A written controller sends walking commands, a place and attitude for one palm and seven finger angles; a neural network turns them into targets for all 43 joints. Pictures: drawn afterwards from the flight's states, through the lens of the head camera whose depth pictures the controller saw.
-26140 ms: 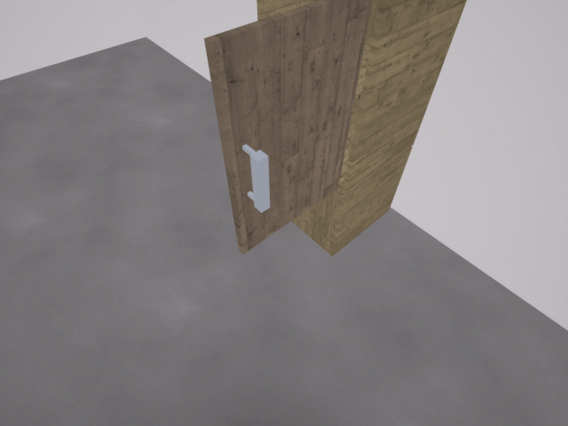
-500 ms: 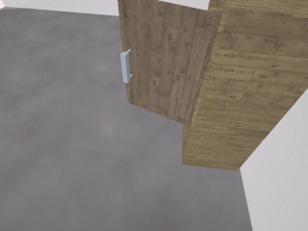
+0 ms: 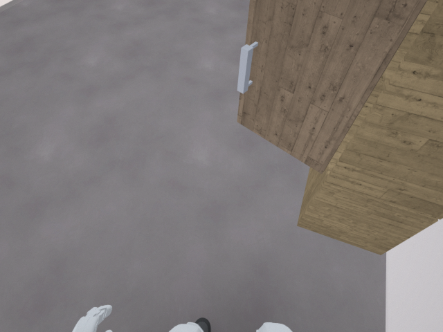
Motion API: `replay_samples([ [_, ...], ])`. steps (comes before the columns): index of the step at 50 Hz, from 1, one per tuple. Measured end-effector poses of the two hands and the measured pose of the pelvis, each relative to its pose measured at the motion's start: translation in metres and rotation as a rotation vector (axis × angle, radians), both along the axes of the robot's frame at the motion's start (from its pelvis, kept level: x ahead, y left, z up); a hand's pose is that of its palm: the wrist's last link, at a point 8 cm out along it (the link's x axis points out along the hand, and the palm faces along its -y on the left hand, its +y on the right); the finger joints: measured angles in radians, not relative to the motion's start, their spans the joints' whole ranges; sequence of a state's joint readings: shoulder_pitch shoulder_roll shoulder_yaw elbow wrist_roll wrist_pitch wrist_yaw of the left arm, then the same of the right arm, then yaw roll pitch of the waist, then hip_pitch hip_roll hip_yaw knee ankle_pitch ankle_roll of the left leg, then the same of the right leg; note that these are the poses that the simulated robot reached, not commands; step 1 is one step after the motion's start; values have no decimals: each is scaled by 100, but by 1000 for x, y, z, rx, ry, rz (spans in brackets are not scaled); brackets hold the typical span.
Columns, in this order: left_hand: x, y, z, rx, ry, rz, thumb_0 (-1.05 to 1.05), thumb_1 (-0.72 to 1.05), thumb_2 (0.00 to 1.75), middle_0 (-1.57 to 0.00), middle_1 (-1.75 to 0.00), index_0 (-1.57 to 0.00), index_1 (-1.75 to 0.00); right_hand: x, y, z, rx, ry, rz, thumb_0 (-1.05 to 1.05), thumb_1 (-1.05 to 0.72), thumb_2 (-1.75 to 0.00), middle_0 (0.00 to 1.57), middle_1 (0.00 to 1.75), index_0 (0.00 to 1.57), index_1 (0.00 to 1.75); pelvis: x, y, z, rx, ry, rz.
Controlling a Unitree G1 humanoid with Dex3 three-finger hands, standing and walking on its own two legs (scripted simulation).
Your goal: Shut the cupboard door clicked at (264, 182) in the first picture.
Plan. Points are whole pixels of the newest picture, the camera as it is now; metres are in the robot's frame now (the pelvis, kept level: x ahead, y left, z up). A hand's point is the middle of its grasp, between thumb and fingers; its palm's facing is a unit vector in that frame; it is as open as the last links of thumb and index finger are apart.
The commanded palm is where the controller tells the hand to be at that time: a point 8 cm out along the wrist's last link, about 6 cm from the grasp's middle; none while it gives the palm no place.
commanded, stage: walk to a spot facing it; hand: left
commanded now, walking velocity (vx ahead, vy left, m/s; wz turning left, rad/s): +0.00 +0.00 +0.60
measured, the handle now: (248, 67) +0.87 -0.07 -0.05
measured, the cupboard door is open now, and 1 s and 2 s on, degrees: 70 70 70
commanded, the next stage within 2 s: turn to face it in 2.00 s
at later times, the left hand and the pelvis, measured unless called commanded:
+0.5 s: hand out of the picture -0.06 +0.18 -0.19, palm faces +0.38 -0.88 -0.27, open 7.4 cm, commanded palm none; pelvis -0.01 -0.04 -0.02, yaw +22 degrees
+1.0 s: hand out of the picture -0.07 +0.12 -0.16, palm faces +0.66 -0.71 -0.25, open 7.4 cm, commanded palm none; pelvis +0.01 -0.07 +0.00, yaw +42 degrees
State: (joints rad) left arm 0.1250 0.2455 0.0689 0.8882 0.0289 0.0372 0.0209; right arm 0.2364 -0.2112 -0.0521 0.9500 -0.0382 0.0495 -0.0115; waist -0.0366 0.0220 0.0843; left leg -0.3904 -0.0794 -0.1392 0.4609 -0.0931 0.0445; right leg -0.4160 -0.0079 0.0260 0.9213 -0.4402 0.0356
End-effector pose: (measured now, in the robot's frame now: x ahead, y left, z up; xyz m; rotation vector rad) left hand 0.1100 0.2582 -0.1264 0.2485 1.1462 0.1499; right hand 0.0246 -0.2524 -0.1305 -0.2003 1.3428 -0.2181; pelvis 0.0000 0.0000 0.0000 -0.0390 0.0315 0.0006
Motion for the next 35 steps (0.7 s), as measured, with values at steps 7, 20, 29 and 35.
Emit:
replay_samples([
  [7,-35,-13,8,56,-40,88,0,91,90,-20,-30,-20,-29,34,-44,-8,-6,-38,87,1,-90,-90,20,30,20,30,-9,-34,-8,42,24,96],
  [20,-145,-45,-2,3,105,348,0,90,90,-20,-30,-20,-30,116,-25,-5,40,-73,348,1,-91,-90,19,30,19,30,-6,-45,-4,95,-16,316],
  [29,-200,-43,-23,-26,173,523,1,91,90,-20,-30,-20,-30,174,32,-4,51,-201,543,1,-91,-90,20,30,20,30,-9,-40,-16,80,-15,424],
  [35,-187,-51,-4,22,66,569,1,91,90,-20,-30,-20,-29,187,33,-13,96,-191,602,0,-91,-90,20,30,20,30,-3,-58,-15,72,-21,496],
])
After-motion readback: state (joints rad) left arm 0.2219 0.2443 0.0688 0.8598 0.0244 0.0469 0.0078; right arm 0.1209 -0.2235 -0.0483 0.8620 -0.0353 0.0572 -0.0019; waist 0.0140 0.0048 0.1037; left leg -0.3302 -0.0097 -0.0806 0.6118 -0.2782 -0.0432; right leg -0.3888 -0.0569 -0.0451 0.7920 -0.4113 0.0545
